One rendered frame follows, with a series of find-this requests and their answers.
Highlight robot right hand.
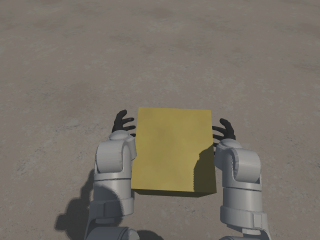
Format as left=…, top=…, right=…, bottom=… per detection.
left=212, top=118, right=236, bottom=155

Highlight robot left upper arm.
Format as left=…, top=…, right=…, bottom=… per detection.
left=86, top=226, right=140, bottom=240

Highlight robot right forearm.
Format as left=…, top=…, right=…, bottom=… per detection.
left=213, top=138, right=272, bottom=240

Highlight robot left forearm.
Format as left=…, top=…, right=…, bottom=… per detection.
left=84, top=130, right=137, bottom=240

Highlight robot left hand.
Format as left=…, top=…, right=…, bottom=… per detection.
left=111, top=109, right=136, bottom=137

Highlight carton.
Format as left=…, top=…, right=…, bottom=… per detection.
left=131, top=107, right=217, bottom=198

